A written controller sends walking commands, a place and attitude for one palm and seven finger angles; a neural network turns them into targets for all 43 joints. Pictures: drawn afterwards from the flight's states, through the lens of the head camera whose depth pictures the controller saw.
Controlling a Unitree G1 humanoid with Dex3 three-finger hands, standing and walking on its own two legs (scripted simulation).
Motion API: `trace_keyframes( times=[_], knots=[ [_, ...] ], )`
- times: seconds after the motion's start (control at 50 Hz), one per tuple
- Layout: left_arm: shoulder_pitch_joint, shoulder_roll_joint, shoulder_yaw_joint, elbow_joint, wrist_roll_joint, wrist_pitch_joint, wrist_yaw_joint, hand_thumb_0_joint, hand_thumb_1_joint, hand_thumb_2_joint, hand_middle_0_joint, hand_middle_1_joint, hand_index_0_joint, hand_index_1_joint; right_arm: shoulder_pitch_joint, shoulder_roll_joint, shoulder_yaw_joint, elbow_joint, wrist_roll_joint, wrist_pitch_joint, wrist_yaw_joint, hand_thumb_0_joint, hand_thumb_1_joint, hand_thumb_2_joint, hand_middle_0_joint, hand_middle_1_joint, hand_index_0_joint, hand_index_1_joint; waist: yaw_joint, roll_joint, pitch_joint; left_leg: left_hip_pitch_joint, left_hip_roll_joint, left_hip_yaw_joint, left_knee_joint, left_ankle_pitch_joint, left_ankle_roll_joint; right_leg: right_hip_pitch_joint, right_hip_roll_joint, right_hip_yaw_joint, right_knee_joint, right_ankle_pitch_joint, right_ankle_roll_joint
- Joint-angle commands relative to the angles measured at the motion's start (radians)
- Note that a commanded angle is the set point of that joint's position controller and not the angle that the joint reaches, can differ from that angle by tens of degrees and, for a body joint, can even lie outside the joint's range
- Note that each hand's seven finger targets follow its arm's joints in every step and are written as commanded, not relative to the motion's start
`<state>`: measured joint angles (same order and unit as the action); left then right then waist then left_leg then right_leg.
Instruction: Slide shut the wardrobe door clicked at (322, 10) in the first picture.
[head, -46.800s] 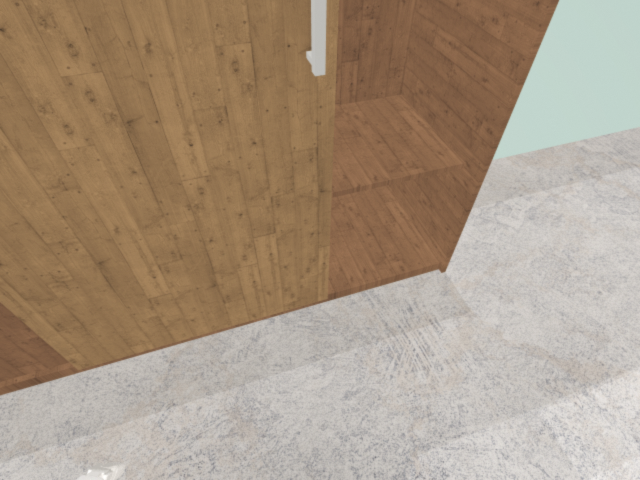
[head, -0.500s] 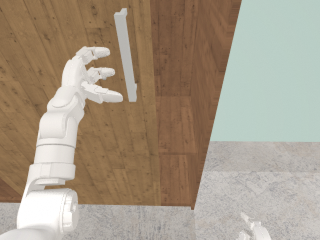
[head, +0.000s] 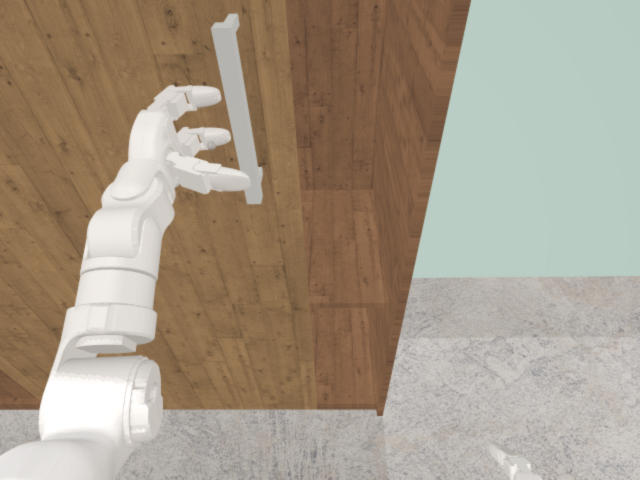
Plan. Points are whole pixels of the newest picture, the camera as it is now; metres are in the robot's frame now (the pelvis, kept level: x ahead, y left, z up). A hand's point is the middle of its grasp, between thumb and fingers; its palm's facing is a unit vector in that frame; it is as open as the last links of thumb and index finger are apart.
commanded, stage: feel for the door with the fingertips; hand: left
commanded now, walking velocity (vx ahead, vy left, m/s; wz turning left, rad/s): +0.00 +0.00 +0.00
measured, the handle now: (244, 118) +0.47 +0.11 +0.25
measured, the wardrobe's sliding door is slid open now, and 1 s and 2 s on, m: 0.18 0.18 0.18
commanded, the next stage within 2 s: slide the fingers in behind the handle in 0.20 s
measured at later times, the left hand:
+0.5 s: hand (219, 142) +0.43 +0.14 +0.25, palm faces +0.04 -1.00 +0.00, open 13.9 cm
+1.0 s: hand (234, 146) +0.41 +0.11 +0.25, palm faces +0.05 -1.00 +0.01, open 14.0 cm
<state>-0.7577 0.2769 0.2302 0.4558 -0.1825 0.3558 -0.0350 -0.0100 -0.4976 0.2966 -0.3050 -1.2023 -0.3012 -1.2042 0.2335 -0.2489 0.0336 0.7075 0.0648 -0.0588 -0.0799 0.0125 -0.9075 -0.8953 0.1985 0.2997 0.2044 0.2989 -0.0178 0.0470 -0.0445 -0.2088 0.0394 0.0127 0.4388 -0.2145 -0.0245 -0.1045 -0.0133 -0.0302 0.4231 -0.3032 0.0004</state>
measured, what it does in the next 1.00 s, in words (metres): stands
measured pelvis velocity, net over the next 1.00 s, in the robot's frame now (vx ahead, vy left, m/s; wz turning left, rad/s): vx -0.01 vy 0.00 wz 0.00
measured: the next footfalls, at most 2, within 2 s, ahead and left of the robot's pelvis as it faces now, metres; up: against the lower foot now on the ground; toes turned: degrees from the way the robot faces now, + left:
none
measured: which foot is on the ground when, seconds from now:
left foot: down 0.00-1.00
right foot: down 0.00-1.00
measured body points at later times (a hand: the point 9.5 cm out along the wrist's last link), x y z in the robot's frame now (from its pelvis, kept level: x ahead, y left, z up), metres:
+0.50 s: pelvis +0.00 +0.01 +0.00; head -0.02 -0.01 +0.45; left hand +0.42 +0.19 +0.25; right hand +0.13 -0.23 -0.11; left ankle +0.01 +0.14 -0.74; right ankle -0.05 -0.12 -0.74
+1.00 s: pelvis -0.01 +0.00 +0.00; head -0.03 -0.02 +0.45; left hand +0.40 +0.17 +0.25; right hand +0.17 -0.23 -0.09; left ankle +0.01 +0.14 -0.74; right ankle -0.05 -0.12 -0.74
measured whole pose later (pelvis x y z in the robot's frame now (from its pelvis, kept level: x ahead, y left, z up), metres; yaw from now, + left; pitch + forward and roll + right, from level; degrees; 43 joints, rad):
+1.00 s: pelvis -0.01 +0.00 +0.00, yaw +0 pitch -2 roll +0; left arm -0.76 0.20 0.17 0.40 -0.17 0.40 0.05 -0.01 -0.50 0.30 -0.31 -1.20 -0.29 -1.20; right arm 0.17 -0.23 0.04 0.69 0.05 -0.05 -0.07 0.01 -0.91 -0.90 0.20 0.30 0.20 0.30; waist -0.01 0.04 -0.05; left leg -0.19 0.04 0.01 0.42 -0.20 -0.03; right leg -0.09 -0.01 -0.03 0.42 -0.30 0.00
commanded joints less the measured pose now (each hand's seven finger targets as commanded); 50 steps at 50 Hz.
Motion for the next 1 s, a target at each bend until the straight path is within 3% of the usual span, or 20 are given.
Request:
trace_keyframes(
  times=[0.0,0.04,0.06,0.12,0.14,0.2,0.28,0.3,0.36,0.44,0.48,0.58,0.62,0.7,0.72,0.74,0.8,0.86,0.9,0.98],
  knots=[
    [-0.496,0.228,0.074,-0.229,-0.004,-0.083,0.002,0.0,-0.5,0.3,-0.3,-1.2,-0.3,-1.2,-0.116,-0.109,-0.039,-0.156,-0.004,-0.056,-0.006,0.0,-0.9,-0.9,0.2,0.3,0.2,0.3,0.012,-0.067,-0.28,0.187,-0.046,0.014,-0.004,0.291,0.069,-0.016,0.026,-0.009,-0.045,0.433,-0.009],
    [-0.542,0.197,0.03,-0.238,0.003,-0.089,-0.001,0.0,-0.5,0.3,-0.3,-1.2,-0.3,-1.2,-0.115,-0.105,-0.038,-0.151,0.0,-0.056,-0.008,0.0,-0.9,-0.9,0.2,0.3,0.2,0.3,-0.005,-0.037,-0.275,0.204,-0.045,0.017,0.0,0.283,0.069,-0.04,0.027,-0.008,-0.048,0.416,-0.009],
    [-0.554,0.177,0.017,-0.217,0.001,-0.089,-0.002,0.0,-0.5,0.3,-0.3,-1.2,-0.3,-1.2,-0.107,-0.106,-0.04,-0.148,-0.001,-0.058,-0.007,0.0,-0.9,-0.9,0.2,0.3,0.2,0.3,-0.011,-0.065,-0.264,0.2,-0.045,0.012,0.002,0.283,0.07,-0.051,0.029,-0.012,-0.048,0.415,-0.008],
    [-0.583,0.203,0.036,-0.182,0.0,-0.093,-0.001,0.0,-0.5,0.3,-0.3,-1.2,-0.3,-1.2,-0.096,-0.111,-0.043,-0.136,-0.001,-0.06,-0.011,0.0,-0.9,-0.9,0.2,0.3,0.2,0.3,-0.014,-0.044,-0.269,0.203,-0.044,0.013,0.0,0.264,0.069,-0.059,0.029,-0.007,-0.056,0.392,-0.009],
    [-0.586,0.196,0.028,-0.155,0.002,-0.092,-0.002,0.0,-0.5,0.3,-0.3,-1.2,-0.3,-1.2,-0.092,-0.112,-0.042,-0.133,-0.002,-0.061,-0.012,0.0,-0.9,-0.9,0.2,0.3,0.2,0.3,-0.015,-0.062,-0.26,0.194,-0.044,0.01,0.0,0.265,0.069,-0.063,0.029,-0.009,-0.052,0.392,-0.009],
    [-0.622,0.175,0.009,-0.151,0.01,-0.106,0.003,0.0,-0.5,0.3,-0.3,-1.2,-0.3,-1.2,-0.083,-0.109,-0.044,-0.131,-0.003,-0.064,-0.01,0.0,-0.9,-0.9,0.2,0.3,0.2,0.3,-0.02,-0.024,-0.284,0.212,-0.044,0.007,0.004,0.272,0.067,-0.068,0.03,-0.008,-0.049,0.389,-0.012],
    [-0.642,0.124,-0.03,-0.131,0.004,-0.12,0.008,0.0,-0.5,0.3,-0.3,-1.2,-0.3,-1.2,-0.078,-0.106,-0.043,-0.119,-0.005,-0.071,-0.009,0.0,-0.9,-0.9,0.2,0.3,0.2,0.3,-0.027,-0.043,-0.266,0.213,-0.04,0.004,0.003,0.263,0.065,-0.08,0.03,-0.014,-0.053,0.363,-0.014],
    [-0.658,0.141,-0.014,-0.121,0.003,-0.124,0.011,0.0,-0.5,0.3,-0.3,-1.2,-0.3,-1.2,-0.071,-0.11,-0.045,-0.114,-0.003,-0.075,-0.009,0.0,-0.9,-0.9,0.2,0.3,0.2,0.3,-0.033,-0.058,-0.267,0.216,-0.039,0.001,0.004,0.256,0.068,-0.093,0.033,-0.011,-0.055,0.367,-0.011],
    [-0.634,0.125,-0.022,-0.151,0.005,-0.131,0.008,0.0,-0.5,0.3,-0.3,-1.2,-0.3,-1.2,-0.081,-0.105,-0.043,-0.125,-0.004,-0.079,-0.007,0.0,-0.9,-0.9,0.2,0.3,0.2,0.3,-0.02,-0.031,-0.295,0.231,-0.04,-0.001,0.004,0.287,0.066,-0.075,0.031,-0.012,-0.043,0.388,-0.016],
    [-0.603,0.103,-0.029,-0.163,-0.006,-0.13,0.01,0.0,-0.5,0.3,-0.3,-1.2,-0.3,-1.2,-0.093,-0.103,-0.043,-0.131,-0.002,-0.081,-0.004,0.0,-0.9,-0.9,0.2,0.3,0.2,0.3,-0.015,-0.065,-0.281,0.226,-0.037,-0.004,-0.003,0.265,0.065,-0.077,0.034,-0.017,-0.049,0.364,-0.014],
    [-0.563,0.158,0.02,-0.163,0.001,-0.123,0.023,0.0,-0.5,0.3,-0.3,-1.2,-0.3,-1.2,-0.094,-0.106,-0.039,-0.129,-0.007,-0.073,-0.002,0.0,-0.9,-0.9,0.2,0.3,0.2,0.3,0.007,-0.065,-0.278,0.207,-0.037,-0.004,-0.011,0.269,0.061,-0.05,0.031,-0.02,-0.048,0.356,-0.018],
    [-0.483,0.137,0.013,-0.244,0.016,-0.097,0.045,0.0,-0.5,0.3,-0.3,-1.2,-0.3,-1.2,-0.123,-0.096,-0.036,-0.162,-0.007,-0.057,0.008,0.0,-0.9,-0.9,0.2,0.3,0.2,0.3,0.025,-0.056,-0.277,0.198,-0.035,0.004,-0.02,0.29,0.059,-0.02,0.03,-0.023,-0.043,0.373,-0.019],
    [-0.442,0.132,0.025,-0.288,0.01,-0.084,0.052,0.0,-0.5,0.3,-0.3,-1.2,-0.3,-1.2,-0.139,-0.094,-0.036,-0.174,-0.006,-0.054,0.011,0.0,-0.9,-0.9,0.2,0.3,0.2,0.3,0.027,-0.065,-0.284,0.211,-0.033,0.008,-0.019,0.307,0.06,-0.015,0.033,-0.021,-0.043,0.404,-0.016],
    [-0.443,0.059,-0.04,-0.381,0.004,-0.058,0.058,0.0,-0.5,0.3,-0.3,-1.2,-0.3,-1.2,-0.168,-0.086,-0.034,-0.185,-0.002,-0.051,0.014,0.0,-0.9,-0.9,0.2,0.3,0.2,0.3,0.014,-0.068,-0.264,0.225,-0.034,0.01,-0.018,0.295,0.061,-0.034,0.037,-0.023,-0.051,0.391,-0.013],
    [-0.444,0.094,-0.008,-0.376,0.003,-0.046,0.066,0.0,-0.5,0.3,-0.3,-1.2,-0.3,-1.2,-0.167,-0.091,-0.034,-0.178,-0.003,-0.048,0.011,0.0,-0.9,-0.9,0.2,0.3,0.2,0.3,0.017,-0.075,-0.264,0.225,-0.033,0.009,-0.018,0.29,0.061,-0.034,0.037,-0.021,-0.054,0.387,-0.013],
    [-0.45,0.087,-0.016,-0.367,0.003,-0.033,0.068,0.0,-0.5,0.3,-0.3,-1.2,-0.3,-1.2,-0.174,-0.091,-0.032,-0.174,-0.003,-0.046,0.008,0.0,-0.9,-0.9,0.2,0.3,0.2,0.3,0.014,-0.096,-0.248,0.217,-0.036,0.011,-0.02,0.277,0.063,-0.04,0.037,-0.02,-0.058,0.377,-0.01],
    [-0.495,0.064,-0.046,-0.351,0.012,-0.014,0.083,0.0,-0.5,0.3,-0.3,-1.2,-0.3,-1.2,-0.182,-0.085,-0.027,-0.164,-0.003,-0.04,0.004,0.0,-0.9,-0.9,0.2,0.3,0.2,0.3,0.004,-0.049,-0.219,0.216,-0.038,0.009,-0.024,0.235,0.06,-0.069,0.036,-0.016,-0.068,0.319,-0.013],
    [-0.534,0.065,-0.045,-0.284,0.01,-0.006,0.087,0.0,-0.5,0.3,-0.3,-1.2,-0.3,-1.2,-0.169,-0.087,-0.025,-0.145,-0.008,-0.038,-0.003,0.0,-0.9,-0.9,0.2,0.3,0.2,0.3,-0.006,-0.088,-0.208,0.207,-0.04,0.007,-0.026,0.215,0.063,-0.079,0.034,-0.014,-0.077,0.306,-0.01],
    [-0.532,0.078,-0.027,-0.292,0.006,-0.021,0.084,0.0,-0.5,0.3,-0.3,-1.2,-0.3,-1.2,-0.171,-0.086,-0.026,-0.151,-0.01,-0.039,-0.002,0.0,-0.9,-0.9,0.2,0.3,0.2,0.3,0.004,-0.057,-0.249,0.217,-0.043,0.009,-0.024,0.233,0.062,-0.053,0.03,-0.009,-0.069,0.331,-0.013],
    [-0.486,0.088,-0.018,-0.272,0.008,-0.042,0.072,0.0,-0.5,0.3,-0.3,-1.2,-0.3,-1.2,-0.164,-0.084,-0.027,-0.158,-0.015,-0.032,0.002,0.0,-0.9,-0.9,0.2,0.3,0.2,0.3,0.016,-0.085,-0.272,0.204,-0.047,0.016,-0.019,0.274,0.062,-0.008,0.025,-0.012,-0.057,0.395,-0.012]
  ],
)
